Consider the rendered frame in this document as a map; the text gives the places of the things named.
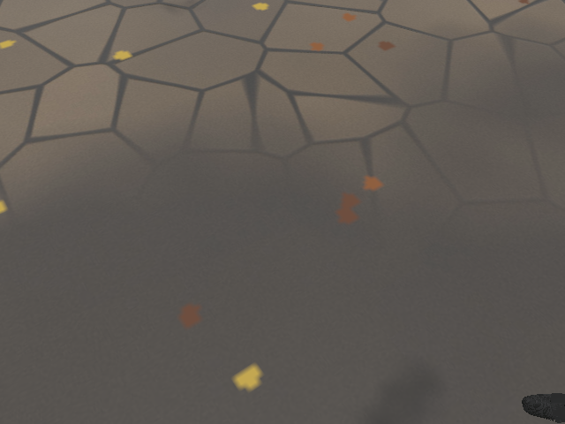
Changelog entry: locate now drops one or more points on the right robot hand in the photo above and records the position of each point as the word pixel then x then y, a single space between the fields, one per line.
pixel 549 406

